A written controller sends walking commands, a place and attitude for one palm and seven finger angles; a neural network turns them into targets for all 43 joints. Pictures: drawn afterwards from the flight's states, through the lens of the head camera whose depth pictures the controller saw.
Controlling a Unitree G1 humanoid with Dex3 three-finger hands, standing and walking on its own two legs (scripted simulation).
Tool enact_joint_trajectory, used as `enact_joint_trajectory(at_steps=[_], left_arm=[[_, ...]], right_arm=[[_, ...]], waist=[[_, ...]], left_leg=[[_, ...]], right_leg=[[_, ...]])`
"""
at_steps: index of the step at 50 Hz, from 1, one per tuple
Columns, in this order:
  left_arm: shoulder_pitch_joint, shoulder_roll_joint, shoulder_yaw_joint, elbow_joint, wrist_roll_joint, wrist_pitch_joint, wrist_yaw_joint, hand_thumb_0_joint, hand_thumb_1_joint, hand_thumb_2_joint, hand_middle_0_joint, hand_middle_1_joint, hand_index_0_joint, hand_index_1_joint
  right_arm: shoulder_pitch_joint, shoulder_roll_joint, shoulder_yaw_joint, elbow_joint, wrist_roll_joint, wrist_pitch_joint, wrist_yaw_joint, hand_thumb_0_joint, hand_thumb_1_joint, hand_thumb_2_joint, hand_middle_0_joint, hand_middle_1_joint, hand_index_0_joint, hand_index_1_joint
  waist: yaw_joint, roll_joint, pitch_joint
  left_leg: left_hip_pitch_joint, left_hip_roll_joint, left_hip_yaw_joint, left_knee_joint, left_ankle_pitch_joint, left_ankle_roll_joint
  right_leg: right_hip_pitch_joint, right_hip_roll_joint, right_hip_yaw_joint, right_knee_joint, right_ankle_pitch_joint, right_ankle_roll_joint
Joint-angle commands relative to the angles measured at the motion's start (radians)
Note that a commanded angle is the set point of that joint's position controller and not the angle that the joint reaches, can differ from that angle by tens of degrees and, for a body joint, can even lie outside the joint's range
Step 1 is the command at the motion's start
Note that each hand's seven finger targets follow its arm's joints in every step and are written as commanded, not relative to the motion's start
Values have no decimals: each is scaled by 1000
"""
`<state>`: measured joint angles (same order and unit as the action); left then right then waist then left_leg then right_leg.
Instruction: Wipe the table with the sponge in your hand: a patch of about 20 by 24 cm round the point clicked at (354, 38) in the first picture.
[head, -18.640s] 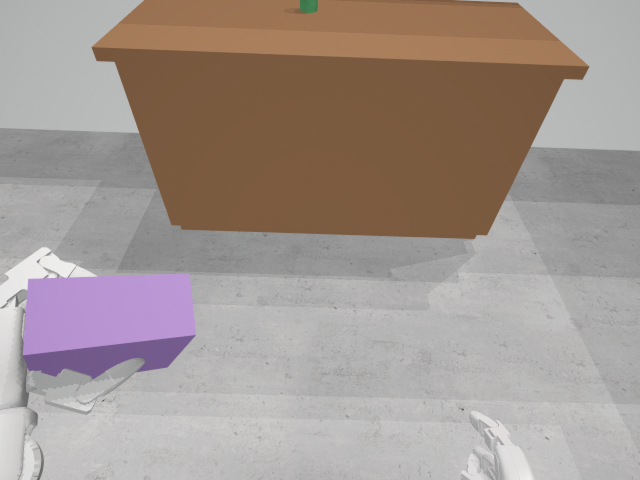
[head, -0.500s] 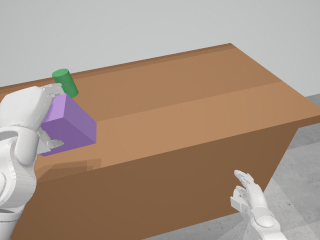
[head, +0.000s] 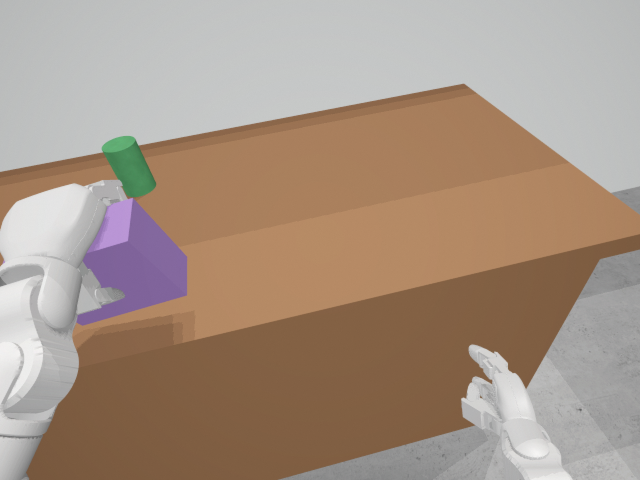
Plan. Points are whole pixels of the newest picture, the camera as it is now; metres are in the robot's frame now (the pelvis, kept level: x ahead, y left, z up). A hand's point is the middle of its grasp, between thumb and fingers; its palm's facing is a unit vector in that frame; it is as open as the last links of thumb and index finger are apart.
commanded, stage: move the sponge above the wiping area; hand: left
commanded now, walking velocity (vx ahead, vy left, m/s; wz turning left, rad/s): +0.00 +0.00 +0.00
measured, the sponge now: (116, 275) +0.25 +0.30 +0.16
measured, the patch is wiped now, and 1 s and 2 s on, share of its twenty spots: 0.00 0.00 0.00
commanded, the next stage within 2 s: none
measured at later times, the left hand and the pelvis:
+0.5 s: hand (117, 246) +0.28 +0.30 +0.18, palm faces +0.11 -0.04 -0.99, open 9.8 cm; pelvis +0.00 +0.00 +0.00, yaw +0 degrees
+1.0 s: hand (138, 242) +0.31 +0.30 +0.17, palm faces +0.05 -0.04 -1.00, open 9.8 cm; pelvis +0.02 +0.00 +0.00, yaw +1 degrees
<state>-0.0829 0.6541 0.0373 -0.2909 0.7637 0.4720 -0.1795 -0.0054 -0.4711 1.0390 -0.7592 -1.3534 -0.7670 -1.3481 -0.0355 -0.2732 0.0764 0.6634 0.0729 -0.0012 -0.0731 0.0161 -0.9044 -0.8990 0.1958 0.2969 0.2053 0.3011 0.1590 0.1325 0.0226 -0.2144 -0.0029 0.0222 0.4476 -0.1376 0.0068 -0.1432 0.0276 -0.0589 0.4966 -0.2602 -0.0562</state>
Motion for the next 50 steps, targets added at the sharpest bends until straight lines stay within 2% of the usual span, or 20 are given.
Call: enact_joint_trajectory(at_steps=[1, 3, 6, 8, 10, 13, 15, 18, 21, 23, 25, 28, 30, 33, 35, 38, 41, 47, 48, 50], left_arm=[[-336, 253, 127, -107, 52, -31, 38, 0, 100, 1300, -1200, -1600, -1200, -1600], [-404, 280, 142, -126, 76, -37, 43, 0, 100, 1300, -1200, -1600, -1200, -1600], [-421, 261, 116, -77, 88, -46, 48, 0, 100, 1300, -1200, -1600, -1200, -1600], [-435, 281, 140, -110, 97, -46, 52, 0, 100, 1300, -1200, -1600, -1200, -1600], [-436, 239, 108, -53, 91, -43, 55, 0, 100, 1300, -1200, -1600, -1200, -1600], [-388, 278, 161, -44, 89, -32, 52, 0, 100, 1300, -1200, -1600, -1200, -1600], [-418, 218, 97, -14, 83, -30, 47, 0, 100, 1300, -1200, -1600, -1200, -1600], [-400, 274, 143, 6, 94, -25, 41, 0, 100, 1300, -1200, -1600, -1200, -1600], [-424, 236, 88, 41, 99, -28, 25, 0, 100, 1300, -1200, -1600, -1200, -1600], [-454, 274, 116, -11, 111, -41, 23, 0, 100, 1300, -1200, -1600, -1200, -1600], [-464, 232, 76, -25, 112, -64, 22, 0, 100, 1300, -1200, -1600, -1200, -1600], [-453, 270, 125, -42, 109, -87, 34, 0, 100, 1300, -1200, -1600, -1200, -1600], [-473, 226, 88, 19, 108, -91, 48, 0, 100, 1300, -1200, -1600, -1200, -1600], [-475, 281, 153, 1, 112, -87, 71, 0, 100, 1300, -1200, -1600, -1200, -1600], [-481, 220, 93, 45, 117, -73, 74, 0, 100, 1300, -1200, -1600, -1200, -1600], [-448, 233, 110, 43, 114, -53, 67, 0, 100, 1300, -1200, -1600, -1200, -1600], [-455, 201, 61, 93, 124, -39, 46, 0, 100, 1300, -1200, -1600, -1200, -1600], [-500, 223, 63, 97, 134, -73, 31, 0, 100, 1300, -1200, -1600, -1200, -1600], [-513, 272, 115, 83, 136, -81, 38, 0, 100, 1300, -1200, -1600, -1200, -1600], [-494, 244, 99, 100, 129, -98, 46, 0, 100, 1300, -1200, -1600, -1200, -1600]], right_arm=[[-244, -74, -34, -185, -11, -70, -19, 0, -900, -900, 200, 300, 200, 300], [-276, -65, -27, -193, -3, -82, -21, 0, -900, -900, 200, 300, 200, 300], [-243, -73, -35, -176, -15, -78, -20, 0, -900, -900, 200, 300, 200, 300], [-272, -63, -26, -187, -8, -85, -15, 0, -900, -900, 200, 300, 200, 300], [-244, -62, -29, -170, -10, -82, -10, 0, -900, -900, 200, 300, 200, 300], [-258, -69, -29, -181, -7, -77, -6, 0, -900, -900, 200, 300, 200, 300], [-241, -66, -28, -176, -5, -71, -5, 0, -900, -900, 200, 300, 200, 300], [-249, -75, -29, -181, -3, -67, -8, 0, -900, -900, 200, 300, 200, 300], [-227, -79, -33, -174, -7, -61, -10, 0, -900, -900, 200, 300, 200, 300], [-244, -74, -31, -185, -3, -73, -10, 0, -900, -900, 200, 300, 200, 300], [-222, -66, -31, -184, -6, -79, -9, 0, -900, -900, 200, 300, 200, 300], [-229, -66, -34, -182, -6, -84, -11, 0, -900, -900, 200, 300, 200, 300], [-197, -68, -36, -167, -10, -84, -11, 0, -900, -900, 200, 300, 200, 300], [-221, -73, -39, -175, -9, -84, -9, 0, -900, -900, 200, 300, 200, 300], [-201, -73, -39, -164, -10, -78, -6, 0, -900, -900, 200, 300, 200, 300], [-227, -75, -39, -177, -5, -74, -2, 0, -900, -900, 200, 300, 200, 300], [-194, -85, -42, -166, -8, -57, -1, 0, -900, -900, 200, 300, 200, 300], [-180, -79, -39, -171, -8, -58, -7, 0, -900, -900, 200, 300, 200, 300], [-192, -80, -39, -173, -4, -66, -9, 0, -900, -900, 200, 300, 200, 300], [-164, -77, -41, -170, -10, -68, -8, 0, -900, -900, 200, 300, 200, 300]], waist=[[-18, -67, -191], [-11, -23, -210], [-9, -32, -233], [0, -6, -251], [-10, -51, -241], [4, -53, -234], [-15, -67, -224], [-8, -61, -224], [-24, -68, -217], [-18, -29, -260], [-26, -39, -276], [-21, -34, -261], [-28, -63, -233], [-4, -46, -277], [-20, -43, -272], [-11, -46, -265], [-28, -83, -266], [-40, -82, -259], [-34, -60, -272], [-34, -75, -280]], left_leg=[[117, -11, -63, -42, 18, 9], [126, -17, -70, -42, 1, 5], [131, -16, -68, -50, 37, 8], [135, -21, -77, -54, 41, 5], [125, -15, -70, -55, 55, 4], [113, -15, -72, -53, 56, 5], [107, -12, -61, -52, 44, 5], [99, -16, -64, -45, 28, 5], [98, -18, -56, -41, 33, 11], [120, -20, -67, -32, 44, 11], [136, -23, -65, -31, 81, 15], [152, -22, -73, -31, 77, 17], [133, -19, -68, -39, 67, 14], [144, -21, -73, -40, 83, 12], [137, -21, -60, -42, 107, 10], [130, -23, -62, -37, 104, 12], [120, -22, -51, -36, 105, 16], [129, -27, -49, -23, 102, 23], [142, -28, -58, -19, 99, 22], [138, -27, -57, -19, 131, 22]], right_leg=[[-61, -43, 119, -143, 16, -2], [-58, -37, 163, -142, -14, -18], [-37, -39, 117, -133, 29, -13], [-24, -29, 146, -127, 28, -25], [-31, -36, 107, -126, 43, -12], [-19, -30, 135, -127, 58, -20], [-36, -41, 104, -131, 51, -6], [-35, -34, 137, -132, 34, -16], [-46, -40, 103, -134, 47, -3], [-31, -34, 132, -120, 57, -17], [-28, -37, 98, -117, 91, -8], [-36, -27, 130, -129, 83, -19], [-48, -36, 95, -135, 72, -8], [-11, -30, 130, -127, 93, -23], [-15, -37, 92, -125, 118, -12], [-7, -31, 118, -121, 135, -19], [-14, -34, 81, -122, 149, -5], [-29, -37, 88, -130, 152, -1], [-24, -27, 119, -129, 146, -14], [-10, -35, 87, -122, 179, -8]])
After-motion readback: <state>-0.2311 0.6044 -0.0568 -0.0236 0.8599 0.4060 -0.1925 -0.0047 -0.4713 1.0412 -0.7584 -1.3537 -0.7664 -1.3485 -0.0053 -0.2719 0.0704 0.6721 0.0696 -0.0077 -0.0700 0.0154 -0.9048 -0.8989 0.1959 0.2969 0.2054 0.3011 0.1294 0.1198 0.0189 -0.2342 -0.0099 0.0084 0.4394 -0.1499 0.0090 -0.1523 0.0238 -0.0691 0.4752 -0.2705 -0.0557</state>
